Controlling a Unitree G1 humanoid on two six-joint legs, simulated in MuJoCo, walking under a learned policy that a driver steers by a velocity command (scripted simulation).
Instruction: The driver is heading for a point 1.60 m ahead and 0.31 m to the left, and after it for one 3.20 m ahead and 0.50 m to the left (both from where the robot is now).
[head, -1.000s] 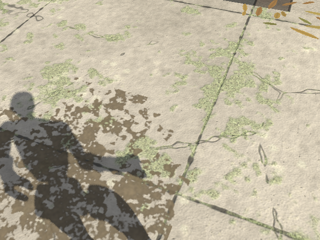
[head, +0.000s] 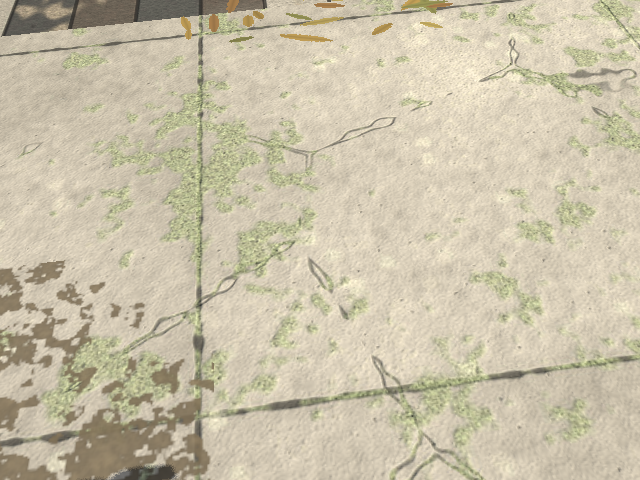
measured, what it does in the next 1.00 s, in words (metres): walks ahead: left foot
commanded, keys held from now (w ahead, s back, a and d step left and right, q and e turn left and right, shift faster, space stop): no key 0.54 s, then w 0.46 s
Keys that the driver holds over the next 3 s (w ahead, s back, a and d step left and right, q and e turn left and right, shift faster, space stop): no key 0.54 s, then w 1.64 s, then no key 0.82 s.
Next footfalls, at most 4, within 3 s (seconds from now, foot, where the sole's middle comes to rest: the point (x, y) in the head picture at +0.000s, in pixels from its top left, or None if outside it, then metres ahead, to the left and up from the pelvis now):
0.08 left None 0.03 0.15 -0.78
1.22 right None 0.42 -0.08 -0.78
1.74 left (268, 387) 0.69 0.18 -0.78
2.28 right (360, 270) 1.01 -0.04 -0.78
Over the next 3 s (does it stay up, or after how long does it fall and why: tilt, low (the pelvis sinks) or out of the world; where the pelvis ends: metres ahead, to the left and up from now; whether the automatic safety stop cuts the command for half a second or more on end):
stays up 0.97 0.07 0.00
